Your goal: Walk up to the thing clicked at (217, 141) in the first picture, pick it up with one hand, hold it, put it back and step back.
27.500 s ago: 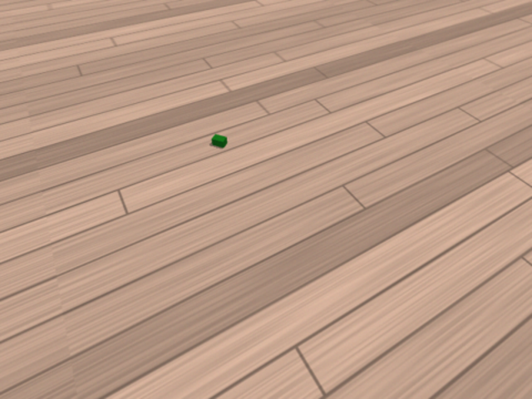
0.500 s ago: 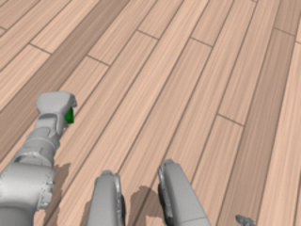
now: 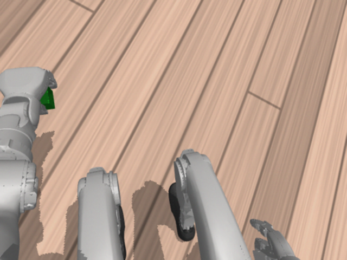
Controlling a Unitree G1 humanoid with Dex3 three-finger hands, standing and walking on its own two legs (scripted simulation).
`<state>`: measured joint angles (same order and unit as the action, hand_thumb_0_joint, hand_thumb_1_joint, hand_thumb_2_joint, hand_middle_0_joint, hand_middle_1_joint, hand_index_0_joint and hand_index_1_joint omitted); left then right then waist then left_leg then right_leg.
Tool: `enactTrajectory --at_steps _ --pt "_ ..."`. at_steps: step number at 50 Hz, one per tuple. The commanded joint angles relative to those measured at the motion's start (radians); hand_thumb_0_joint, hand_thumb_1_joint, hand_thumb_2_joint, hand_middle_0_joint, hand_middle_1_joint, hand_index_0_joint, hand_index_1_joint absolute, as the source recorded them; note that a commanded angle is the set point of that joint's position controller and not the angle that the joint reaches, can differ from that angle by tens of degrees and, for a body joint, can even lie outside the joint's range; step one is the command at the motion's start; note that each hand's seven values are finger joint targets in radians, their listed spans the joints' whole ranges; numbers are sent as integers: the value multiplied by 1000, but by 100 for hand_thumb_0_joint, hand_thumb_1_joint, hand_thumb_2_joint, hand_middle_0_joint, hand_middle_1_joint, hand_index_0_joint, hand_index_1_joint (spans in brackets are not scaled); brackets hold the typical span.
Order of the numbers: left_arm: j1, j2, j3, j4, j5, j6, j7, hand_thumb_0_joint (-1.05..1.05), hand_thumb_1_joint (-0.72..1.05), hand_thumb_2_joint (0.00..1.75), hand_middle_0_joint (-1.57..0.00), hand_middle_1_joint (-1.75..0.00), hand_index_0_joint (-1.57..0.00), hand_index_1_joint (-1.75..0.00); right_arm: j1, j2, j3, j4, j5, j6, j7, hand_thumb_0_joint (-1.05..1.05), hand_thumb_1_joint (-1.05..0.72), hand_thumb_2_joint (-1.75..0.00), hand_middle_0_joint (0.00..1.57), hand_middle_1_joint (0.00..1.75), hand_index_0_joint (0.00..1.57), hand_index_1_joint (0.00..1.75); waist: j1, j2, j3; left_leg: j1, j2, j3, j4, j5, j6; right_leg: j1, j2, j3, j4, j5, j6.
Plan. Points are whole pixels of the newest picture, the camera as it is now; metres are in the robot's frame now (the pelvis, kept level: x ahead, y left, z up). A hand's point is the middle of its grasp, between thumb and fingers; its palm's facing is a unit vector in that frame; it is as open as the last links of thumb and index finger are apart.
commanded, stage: crouch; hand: left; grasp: from above
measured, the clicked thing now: (34, 98) +0.50 +0.26 -0.18
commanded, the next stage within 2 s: lower in 0.84 s
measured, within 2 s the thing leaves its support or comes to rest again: neither
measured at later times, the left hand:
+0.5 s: hand (46, 101) +0.51 +0.24 -0.22, palm faces -0.45 -0.03 -0.89, open 7.5 cm
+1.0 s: hand (48, 101) +0.52 +0.25 -0.26, palm faces -0.45 -0.02 -0.89, open 7.5 cm
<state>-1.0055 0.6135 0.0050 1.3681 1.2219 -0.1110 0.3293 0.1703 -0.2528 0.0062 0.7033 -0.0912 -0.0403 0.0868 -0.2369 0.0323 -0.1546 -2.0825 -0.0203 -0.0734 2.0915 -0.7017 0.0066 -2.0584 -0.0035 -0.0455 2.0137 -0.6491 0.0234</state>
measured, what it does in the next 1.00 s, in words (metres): lowers itself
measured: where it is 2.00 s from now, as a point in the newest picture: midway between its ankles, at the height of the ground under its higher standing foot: (150, 232)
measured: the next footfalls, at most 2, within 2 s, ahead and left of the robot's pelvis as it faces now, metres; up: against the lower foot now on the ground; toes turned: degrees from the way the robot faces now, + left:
none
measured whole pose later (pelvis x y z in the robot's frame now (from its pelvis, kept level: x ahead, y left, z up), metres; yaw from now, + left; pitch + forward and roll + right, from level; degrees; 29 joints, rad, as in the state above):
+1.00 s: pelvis -0.01 +0.00 -0.09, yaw -4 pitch +36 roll -10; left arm -1.16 0.84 0.03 1.52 1.26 -0.16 0.32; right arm 0.20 -0.29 0.16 0.67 -0.12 -0.02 0.13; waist -0.34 -0.01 -0.01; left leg -2.32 -0.02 -0.14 2.40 -0.71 0.01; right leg -2.27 0.01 -0.10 2.27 -0.63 0.03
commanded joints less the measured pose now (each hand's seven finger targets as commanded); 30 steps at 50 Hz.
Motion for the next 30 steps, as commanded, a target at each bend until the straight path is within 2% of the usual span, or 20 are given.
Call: enactTrajectory --at_steps 1,2,3,4,5,7,9,10,17,18,19,20,22,23,24,26,27,29,30 --pt "-413 254 40 -145 -1 -2 31 0 75 26 -110 -29 -114 -25 251 -226 -78 -8 -6 4 -5 0 -91 -90 20 30 20 30 -34 260 -713 518 -2 41 -182 305 15 357 24 -40 -170 268 -65" --pt "-410 261 41 -137 -2 -3 31 0 74 26 -109 -29 -113 -25 250 -225 -76 -9 -7 6 -2 0 -91 -90 20 30 20 30 -30 247 -705 497 -3 44 -173 291 16 361 27 -41 -162 261 -65" --pt "-408 256 38 -116 0 -5 29 0 74 28 -110 -29 -113 -26 251 -226 -71 -13 -9 8 1 0 -91 -90 20 30 20 30 -44 238 -691 467 -4 44 -163 280 17 361 28 -44 -151 258 -64" --pt "-424 275 44 -121 -1 -9 28 0 76 25 -110 -29 -114 -25 248 -226 -70 -13 -9 9 4 0 -91 -90 20 30 20 30 -43 242 -685 458 -4 43 -158 270 17 354 29 -44 -140 251 -65" --pt "-425 268 39 -109 0 -10 25 0 75 26 -110 -29 -114 -25 246 -228 -68 -10 -10 11 6 0 -91 -90 20 30 20 30 -44 240 -681 449 -3 44 -149 269 17 345 31 -46 -133 249 -65" --pt "-452 301 49 -109 8 -17 28 0 76 25 -111 -27 -115 -24 249 -233 -63 -11 -11 13 7 0 -91 -90 20 30 20 30 -43 248 -702 437 -3 45 -123 277 19 341 32 -46 -115 260 -64" --pt "-425 279 35 -55 10 -19 24 0 78 24 -112 -27 -116 -23 249 -237 -53 -10 -13 14 11 0 -91 -90 20 30 20 30 -59 243 -638 404 -2 37 -116 260 17 302 30 -53 -97 244 -64" --pt "-471 301 41 -90 15 -25 24 0 77 24 -112 -26 -116 -22 255 -247 -49 -10 -14 16 12 0 -90 -90 20 30 20 30 -64 262 -652 400 -2 33 -112 265 15 295 31 -60 -85 246 -65" --pt "-480 347 53 -47 28 -30 27 0 76 24 -111 -26 -114 -22 265 -275 -24 -23 -18 24 18 0 -90 -90 20 30 20 30 -77 319 -633 418 6 -3 -93 254 1 204 27 -87 -19 226 -68" --pt "-471 323 37 -28 30 -29 26 0 76 24 -111 -26 -114 -22 269 -269 -17 -26 -23 26 20 0 -90 -90 20 30 20 30 -89 317 -622 415 5 4 -80 253 4 207 33 -90 -23 229 -67" --pt "-499 355 49 -52 33 -33 31 0 75 23 -110 -26 -113 -22 269 -277 -13 -23 -21 27 19 0 -90 -90 20 30 20 30 -86 319 -628 390 2 10 -71 247 7 217 32 -89 -21 233 -65" --pt "-494 368 55 -35 33 -32 33 0 75 22 -110 -25 -114 -22 273 -274 -7 -27 -24 27 21 0 -90 -90 20 30 20 30 -94 309 -623 370 0 11 -65 241 9 233 33 -89 -16 231 -63" --pt "-482 382 54 -22 30 -32 33 0 74 22 -109 -24 -113 -20 271 -278 3 -23 -26 25 22 0 -90 -90 20 30 20 30 -88 300 -602 350 0 20 -49 224 13 231 35 -88 -15 222 -62" --pt "-473 386 56 2 33 -32 30 0 74 23 -109 -25 -113 -21 277 -284 8 -26 -28 23 23 0 -90 -90 20 30 20 30 -102 297 -576 342 3 13 -44 222 12 217 31 -91 -10 217 -60" --pt "-513 395 57 -32 27 -39 31 0 74 20 -109 -25 -113 -21 273 -280 15 -29 -30 23 24 0 -90 -90 20 30 20 30 -108 327 -585 332 1 17 -39 220 11 222 36 -93 -1 219 -62" --pt "-535 439 70 -58 36 -41 35 0 74 19 -109 -24 -113 -20 267 -288 16 -25 -29 23 21 0 -90 -90 20 30 20 30 -91 357 -618 357 3 14 -37 213 8 202 37 -98 14 210 -66" --pt "-481 412 59 7 37 -38 33 0 75 20 -110 -24 -113 -20 272 -282 22 -31 -33 23 26 0 -91 -90 20 30 20 30 -106 336 -594 339 1 19 -21 214 10 221 43 -100 12 214 -64" --pt "-516 440 65 -17 37 -44 40 0 75 21 -110 -25 -114 -21 266 -287 28 -28 -31 24 24 0 -90 -90 20 30 20 30 -105 332 -595 305 0 18 -14 201 14 218 46 -103 19 209 -64" --pt "-484 423 59 23 37 -42 37 0 78 23 -112 -26 -116 -22 272 -280 33 -26 -37 23 26 0 -91 -90 20 30 20 30 -114 305 -571 281 1 27 2 198 19 238 48 -101 12 211 -59"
